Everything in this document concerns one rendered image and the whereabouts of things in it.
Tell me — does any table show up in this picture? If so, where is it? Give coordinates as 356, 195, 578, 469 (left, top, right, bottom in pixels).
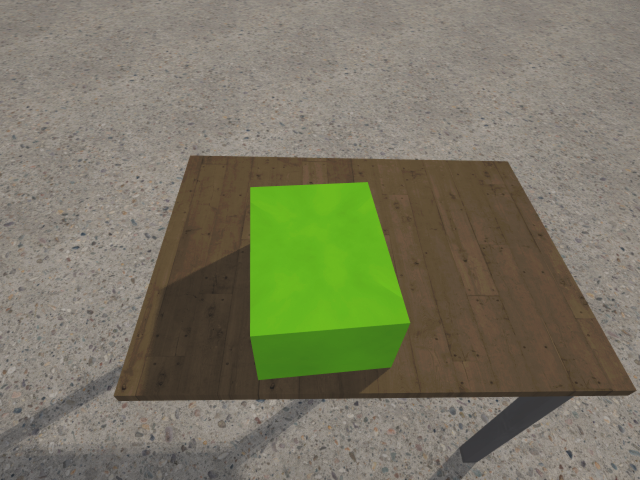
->
114, 155, 637, 463

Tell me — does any carton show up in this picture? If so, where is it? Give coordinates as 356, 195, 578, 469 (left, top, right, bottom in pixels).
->
250, 182, 410, 380

